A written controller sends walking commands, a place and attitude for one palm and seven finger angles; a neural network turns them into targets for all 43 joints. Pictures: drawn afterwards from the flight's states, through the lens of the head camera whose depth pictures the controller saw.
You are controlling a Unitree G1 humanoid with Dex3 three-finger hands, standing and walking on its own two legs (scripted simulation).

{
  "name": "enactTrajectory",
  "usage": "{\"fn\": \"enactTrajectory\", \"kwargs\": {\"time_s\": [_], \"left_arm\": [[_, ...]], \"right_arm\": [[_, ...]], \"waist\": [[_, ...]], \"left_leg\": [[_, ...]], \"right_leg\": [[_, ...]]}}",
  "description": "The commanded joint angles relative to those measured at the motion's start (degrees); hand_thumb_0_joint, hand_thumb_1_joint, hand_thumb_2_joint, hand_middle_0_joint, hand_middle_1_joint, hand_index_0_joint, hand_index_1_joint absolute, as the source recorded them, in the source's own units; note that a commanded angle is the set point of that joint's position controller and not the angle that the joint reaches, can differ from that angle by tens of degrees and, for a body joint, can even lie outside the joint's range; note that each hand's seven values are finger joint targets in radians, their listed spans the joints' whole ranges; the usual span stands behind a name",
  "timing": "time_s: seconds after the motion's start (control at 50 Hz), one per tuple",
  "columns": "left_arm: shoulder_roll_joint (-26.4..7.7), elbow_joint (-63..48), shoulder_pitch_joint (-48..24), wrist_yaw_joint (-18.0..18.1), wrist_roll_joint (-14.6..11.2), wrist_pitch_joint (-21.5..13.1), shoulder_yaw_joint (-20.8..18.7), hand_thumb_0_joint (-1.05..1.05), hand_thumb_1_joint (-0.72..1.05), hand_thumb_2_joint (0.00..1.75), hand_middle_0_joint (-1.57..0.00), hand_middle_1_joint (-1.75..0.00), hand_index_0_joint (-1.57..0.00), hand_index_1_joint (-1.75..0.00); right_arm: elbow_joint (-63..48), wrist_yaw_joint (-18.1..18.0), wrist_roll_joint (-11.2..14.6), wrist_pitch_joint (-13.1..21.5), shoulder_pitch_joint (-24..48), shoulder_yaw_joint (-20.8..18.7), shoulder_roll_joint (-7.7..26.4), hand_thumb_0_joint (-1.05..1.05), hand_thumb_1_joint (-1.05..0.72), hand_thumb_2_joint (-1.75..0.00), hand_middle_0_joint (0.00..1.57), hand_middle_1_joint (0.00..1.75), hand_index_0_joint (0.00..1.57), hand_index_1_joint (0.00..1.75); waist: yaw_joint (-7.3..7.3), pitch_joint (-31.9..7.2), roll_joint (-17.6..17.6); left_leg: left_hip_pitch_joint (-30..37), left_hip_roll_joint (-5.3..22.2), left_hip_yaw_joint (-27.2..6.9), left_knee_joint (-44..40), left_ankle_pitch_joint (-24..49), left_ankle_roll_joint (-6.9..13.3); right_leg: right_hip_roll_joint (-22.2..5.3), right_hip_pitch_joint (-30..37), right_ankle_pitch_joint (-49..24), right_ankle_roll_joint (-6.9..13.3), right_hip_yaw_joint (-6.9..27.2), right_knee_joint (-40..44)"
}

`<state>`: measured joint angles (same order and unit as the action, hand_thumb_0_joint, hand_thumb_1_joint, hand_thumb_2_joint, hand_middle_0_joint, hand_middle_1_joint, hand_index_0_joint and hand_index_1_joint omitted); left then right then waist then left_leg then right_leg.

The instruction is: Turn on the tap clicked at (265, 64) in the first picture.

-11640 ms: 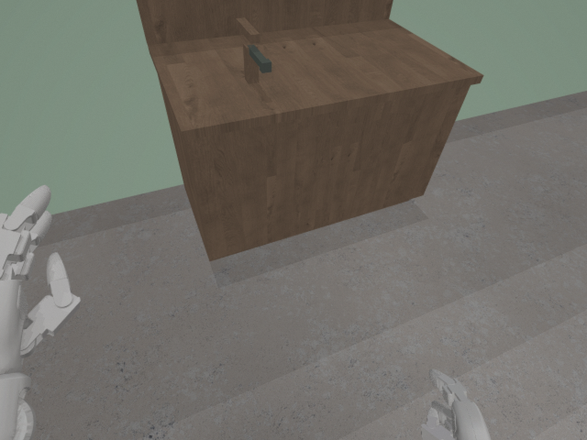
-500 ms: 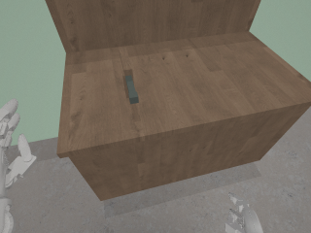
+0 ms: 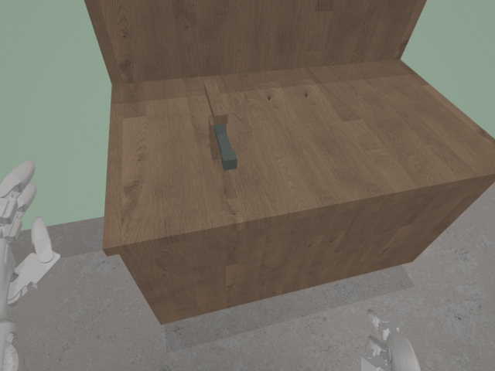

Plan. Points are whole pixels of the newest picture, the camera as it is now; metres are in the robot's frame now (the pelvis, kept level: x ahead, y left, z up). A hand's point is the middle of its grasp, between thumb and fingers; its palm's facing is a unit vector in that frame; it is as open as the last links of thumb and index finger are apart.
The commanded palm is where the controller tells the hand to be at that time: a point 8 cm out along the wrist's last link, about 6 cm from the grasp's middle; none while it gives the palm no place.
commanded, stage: come to a stop and stand still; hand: left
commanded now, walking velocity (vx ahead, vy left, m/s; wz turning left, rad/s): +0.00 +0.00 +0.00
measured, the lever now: (229, 160) +0.50 +0.08 +0.04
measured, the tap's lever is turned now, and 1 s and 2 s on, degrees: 0 0 0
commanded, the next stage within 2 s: look again from close up in 0.46 s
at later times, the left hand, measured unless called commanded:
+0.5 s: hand (20, 264) +0.20 +0.28 +0.15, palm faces +0.40 -0.84 -0.36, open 7.4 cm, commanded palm +0.14 +0.31 +0.18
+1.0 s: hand (32, 258) +0.20 +0.26 +0.16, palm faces +0.41 -0.83 -0.37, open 7.4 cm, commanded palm +0.15 +0.30 +0.18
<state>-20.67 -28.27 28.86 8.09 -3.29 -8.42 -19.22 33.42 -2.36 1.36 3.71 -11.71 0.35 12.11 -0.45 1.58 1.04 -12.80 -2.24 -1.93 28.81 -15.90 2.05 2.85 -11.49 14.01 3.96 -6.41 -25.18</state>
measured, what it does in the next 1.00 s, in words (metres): stands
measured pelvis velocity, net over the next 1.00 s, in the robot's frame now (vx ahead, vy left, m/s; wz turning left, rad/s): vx -0.01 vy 0.01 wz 0.02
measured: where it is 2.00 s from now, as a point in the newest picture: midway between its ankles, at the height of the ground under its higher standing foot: outside the picture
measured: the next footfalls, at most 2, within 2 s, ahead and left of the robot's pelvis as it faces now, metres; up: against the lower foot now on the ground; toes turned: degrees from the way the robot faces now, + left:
left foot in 1.62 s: +0.14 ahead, +0.08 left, +0.00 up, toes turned +1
right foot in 1.86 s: +0.17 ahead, -0.24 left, +0.00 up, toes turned -4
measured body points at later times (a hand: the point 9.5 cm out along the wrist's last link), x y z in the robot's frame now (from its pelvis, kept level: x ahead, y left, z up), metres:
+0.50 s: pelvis -0.02 +0.03 +0.00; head +0.00 +0.05 +0.45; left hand +0.17 +0.32 +0.17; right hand +0.14 -0.20 -0.08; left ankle -0.01 +0.10 -0.74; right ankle +0.00 -0.07 -0.74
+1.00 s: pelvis -0.01 +0.01 +0.00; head +0.01 +0.02 +0.45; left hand +0.17 +0.30 +0.18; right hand +0.17 -0.21 -0.08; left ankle -0.01 +0.10 -0.74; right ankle +0.00 -0.07 -0.74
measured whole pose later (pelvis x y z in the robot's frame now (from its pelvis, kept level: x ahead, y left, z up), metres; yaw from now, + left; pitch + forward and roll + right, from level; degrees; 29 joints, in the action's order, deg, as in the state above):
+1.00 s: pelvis -0.01 +0.01 +0.00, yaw +1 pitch +1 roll -1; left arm -20.6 -28.2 27.6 8.7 -3.3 -9.5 -19.0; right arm 34.2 -2.7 1.4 4.4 -11.8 0.5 11.7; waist -0.7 0.6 -0.2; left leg -13.9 -3.3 -2.7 27.9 -14.5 2.7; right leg 1.8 -12.0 12.8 3.1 -7.2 -23.9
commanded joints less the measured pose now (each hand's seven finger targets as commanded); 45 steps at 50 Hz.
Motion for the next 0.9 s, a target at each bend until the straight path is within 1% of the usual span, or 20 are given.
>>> {"fn": "enactTrajectory", "kwargs": {"time_s": [0.0, 0.04, 0.06, 0.08, 0.14, 0.16, 0.28, 0.34, 0.36, 0.42, 0.44, 0.46, 0.54, 0.58, 0.64, 0.68, 0.74, 0.76, 0.84, 0.88], "left_arm": [[-9.3, -14.1, -8.8, 1.6, 0.3, -4.4, -5.4, 0.0, 0.9, 0.9, -0.2, -0.3, -0.2, -0.3], [-10.3, -13.7, -8.4, 1.7, 0.4, -4.3, -6.4, 0.0, 0.9, 0.9, -0.2, -0.3, -0.2, -0.3], [-9.0, -13.3, -8.8, 1.6, 0.5, -4.4, -5.2, 0.0, 0.9, 0.9, -0.2, -0.3, -0.2, -0.3], [-9.2, -13.0, -9.1, 1.7, 0.5, -4.4, -5.5, 0.0, 0.9, 0.9, -0.2, -0.3, -0.2, -0.3], [-8.9, -10.5, -5.4, 1.5, 0.5, -4.0, -6.0, 0.0, 0.9, 0.9, -0.2, -0.3, -0.2, -0.3], [-7.8, -10.0, -5.3, 1.2, 0.3, -4.0, -5.0, 0.0, 0.9, 0.9, -0.2, -0.3, -0.2, -0.3], [-8.3, -10.2, -5.5, 1.2, 0.4, -4.0, -5.4, 0.0, 0.9, 0.9, -0.2, -0.3, -0.2, -0.3], [-9.8, -11.4, -6.5, 1.4, 0.6, -4.2, -6.5, 0.0, 0.9, 0.9, -0.2, -0.3, -0.2, -0.3], [-8.7, -11.8, -7.3, 1.4, 0.7, -4.3, -5.3, 0.0, 0.9, 0.9, -0.2, -0.3, -0.2, -0.3], [-8.9, -11.9, -8.5, 1.6, 1.0, -4.6, -5.3, 0.0, 0.9, 0.9, -0.2, -0.3, -0.2, -0.3], [-9.5, -12.2, -7.9, 1.7, 0.9, -4.6, -6.0, 0.0, 0.9, 0.9, -0.2, -0.3, -0.2, -0.3], [-8.5, -11.8, -8.0, 1.7, 1.0, -4.6, -5.0, 0.0, 0.9, 0.9, -0.2, -0.3, -0.2, -0.3], [-8.8, -10.4, -6.0, 1.8, 0.8, -4.5, -5.7, 0.0, 0.9, 0.9, -0.2, -0.3, -0.2, -0.3], [-7.8, -11.1, -6.8, 1.7, 0.7, -4.7, -4.7, 0.0, 0.9, 0.9, -0.2, -0.3, -0.2, -0.3], [-8.8, -10.5, -5.2, 1.7, 0.6, -4.6, -5.8, 0.0, 0.9, 0.9, -0.2, -0.3, -0.2, -0.3], [-8.2, -11.5, -6.0, 1.7, 0.4, -4.8, -5.3, 0.0, 0.9, 0.9, -0.2, -0.3, -0.2, -0.3], [-9.6, -11.7, -4.2, 1.7, 0.1, -4.7, -6.6, 0.0, 0.9, 0.9, -0.2, -0.3, -0.2, -0.3], [-8.6, -12.5, -4.9, 1.6, 0.0, -4.7, -5.6, 0.0, 0.9, 0.9, -0.2, -0.3, -0.2, -0.3], [-9.3, -12.4, -4.1, 1.7, -0.1, -4.6, -6.3, 0.0, 0.9, 0.9, -0.2, -0.3, -0.2, -0.3], [-8.7, -12.0, -5.0, 1.8, -0.2, -4.5, -5.8, 0.0, 0.9, 0.9, -0.2, -0.3, -0.2, -0.3]], "right_arm": [[-8.1, -0.9, -0.3, 3.9, 4.7, -2.3, 6.8, 0.0, -0.9, -0.9, 0.2, 0.3, 0.2, 0.3], [-8.0, -1.0, -0.2, 4.2, 4.7, -2.4, 6.6, 0.0, -0.9, -0.9, 0.2, 0.3, 0.2, 0.3], [-7.8, -0.9, -0.4, 4.1, 4.4, -2.1, 6.6, 0.0, -0.9, -0.9, 0.2, 0.3, 0.2, 0.3], [-7.8, -0.9, -0.3, 4.3, 4.3, -2.3, 6.7, 0.0, -0.9, -0.9, 0.2, 0.3, 0.2, 0.3], [-7.9, -0.7, -0.3, 4.3, 4.0, -2.3, 6.4, 0.0, -0.9, -0.9, 0.2, 0.3, 0.2, 0.3], [-7.8, -0.7, -0.4, 4.0, 3.8, -2.1, 6.4, 0.0, -0.9, -0.9, 0.2, 0.3, 0.2, 0.3], [-8.1, -0.8, -0.4, 3.9, 4.0, -2.1, 6.2, 0.0, -0.9, -0.9, 0.2, 0.3, 0.2, 0.3], [-7.9, -1.0, -0.4, 4.2, 4.3, -2.1, 6.3, 0.0, -0.9, -0.9, 0.2, 0.3, 0.2, 0.3], [-7.8, -1.0, -0.5, 4.3, 4.1, -2.0, 6.2, 0.0, -0.9, -0.9, 0.2, 0.3, 0.2, 0.3], [-7.6, -1.0, -0.5, 4.6, 4.2, -2.1, 6.3, 0.0, -0.9, -0.9, 0.2, 0.3, 0.2, 0.3], [-7.5, -1.1, -0.5, 4.8, 4.2, -2.1, 6.3, 0.0, -0.9, -0.9, 0.2, 0.3, 0.2, 0.3], [-7.4, -1.1, -0.6, 4.8, 4.1, -2.0, 6.0, 0.0, -0.9, -0.9, 0.2, 0.3, 0.2, 0.3], [-7.2, -1.0, -0.3, 4.9, 3.8, -2.4, 6.3, 0.0, -0.9, -0.9, 0.2, 0.3, 0.2, 0.3], [-7.3, -0.9, -0.4, 4.7, 3.8, -2.5, 6.5, 0.0, -0.9, -0.9, 0.2, 0.3, 0.2, 0.3], [-7.2, -1.0, -0.2, 4.6, 3.7, -2.6, 6.6, 0.0, -0.9, -0.9, 0.2, 0.3, 0.2, 0.3], [-7.4, -1.0, -0.3, 4.5, 3.8, -2.6, 6.6, 0.0, -0.9, -0.9, 0.2, 0.3, 0.2, 0.3], [-7.6, -1.1, -0.1, 4.5, 4.0, -2.5, 6.4, 0.0, -0.9, -0.9, 0.2, 0.3, 0.2, 0.3], [-7.6, -1.0, -0.1, 4.4, 3.8, -2.6, 6.5, 0.0, -0.9, -0.9, 0.2, 0.3, 0.2, 0.3], [-7.7, -1.1, 0.0, 4.2, 4.0, -2.6, 6.6, 0.0, -0.9, -0.9, 0.2, 0.3, 0.2, 0.3], [-7.6, -1.1, 0.0, 3.9, 3.8, -2.6, 6.7, 0.0, -0.9, -0.9, 0.2, 0.3, 0.2, 0.3]], "waist": [[0.01, -6.2, -6.6], [-0.11, -6.2, -7.7], [-0.06, -6.1, -7.7], [-0.14, -6.2, -8.0], [-0.24, -6.8, -6.2], [-0.2, -6.6, -5.4], [-0.18, -5.9, -4.4], [-0.23, -5.9, -5.4], [-0.21, -5.8, -5.6], [-0.37, -5.7, -6.6], [-0.3, -6.0, -7.3], [-0.3, -5.6, -6.9], [-0.29, -6.2, -5.6], [-0.25, -6.2, -5.7], [-0.22, -6.5, -5.4], [-0.3, -7.1, -5.6], [-0.37, -8.6, -4.7], [-0.33, -8.5, -5.1], [-0.23, -8.9, -5.8], [-0.17, -8.7, -4.6]], "left_leg": [[-2.5, 7.8, -8.3, -6.0, 11.7, 0.6], [-2.1, 8.3, -8.8, -7.1, 11.6, 0.4], [-2.8, 8.2, -9.1, -7.7, 10.7, 0.3], [-3.2, 8.4, -9.6, -8.3, 11.0, -0.1], [-2.7, 8.3, -9.4, -8.4, 11.9, -0.8], [-3.6, 8.2, -9.4, -8.7, 10.7, -1.0], [-4.9, 8.3, -9.8, -10.8, 5.1, -1.5], [-5.1, 8.2, -9.5, -11.2, 3.5, -1.4], [-5.4, 8.0, -9.7, -11.1, 3.6, -1.5], [-5.5, 7.9, -9.9, -11.4, 2.5, -1.4], [-4.8, 7.9, -9.6, -11.4, 3.1, -1.7], [-5.4, 7.8, -9.9, -11.4, 2.9, -1.7], [-4.5, 7.4, -9.1, -10.0, 5.3, -2.0], [-4.9, 7.3, -9.4, -9.4, 7.3, -2.5], [-4.2, 7.2, -8.9, -8.8, 8.3, -2.5], [-4.5, 7.3, -9.2, -8.2, 11.5, -2.8], [-2.5, 7.3, -8.5, -6.7, 15.2, -2.9], [-3.0, 7.1, -8.7, -6.4, 16.5, -3.3], [-2.5, 6.9, -8.0, -5.4, 16.0, -2.7], [-3.5, 7.0, -8.5, -5.3, 15.8, -2.8]], "right_leg": [[-8.7, 6.0, -9.0, -0.8, 9.8, 3.5], [-8.4, 6.2, -8.6, -1.0, 9.2, 3.3], [-7.9, 6.3, -7.8, -1.1, 8.7, 3.3], [-7.7, 7.0, -7.8, -1.0, 8.5, 3.0], [-7.4, 7.4, -8.2, -1.1, 7.9, 3.5], [-7.3, 7.6, -7.5, -1.1, 7.7, 3.6], [-7.1, 7.4, -5.3, -1.3, 7.7, 4.1], [-7.3, 7.6, -5.0, -1.3, 7.7, 4.2], [-7.1, 7.8, -5.2, -1.3, 7.7, 4.1], [-6.9, 7.9, -4.6, -1.3, 7.7, 4.1], [-7.0, 7.9, -4.9, -1.3, 7.5, 4.0], [-7.0, 8.1, -4.8, -1.3, 7.5, 4.3], [-7.3, 7.9, -6.2, -1.0, 7.6, 4.4], [-7.5, 8.0, -7.2, -0.6, 7.7, 3.9], [-7.7, 7.4, -7.3, -0.6, 7.5, 3.8], [-7.8, 8.2, -9.1, -0.4, 7.4, 3.2], [-8.2, 8.1, -11.0, -0.4, 7.5, 3.1], [-8.4, 8.4, -11.7, -0.1, 7.3, 2.6], [-8.9, 8.0, -11.9, 0.0, 8.0, 2.9], [-9.1, 8.1, -11.8, 0.1, 7.9, 2.7]]}}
